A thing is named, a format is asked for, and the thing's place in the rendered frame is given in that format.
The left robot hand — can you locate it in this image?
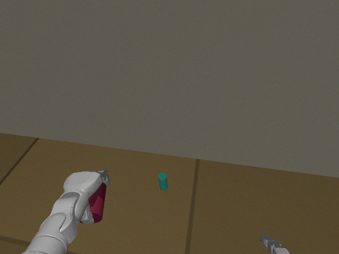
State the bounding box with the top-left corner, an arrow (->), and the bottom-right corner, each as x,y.
63,170 -> 110,225

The left robot arm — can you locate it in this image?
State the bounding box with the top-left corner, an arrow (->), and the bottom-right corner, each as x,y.
21,189 -> 88,254

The right robot hand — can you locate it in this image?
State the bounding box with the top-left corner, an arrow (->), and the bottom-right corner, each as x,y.
260,235 -> 290,254

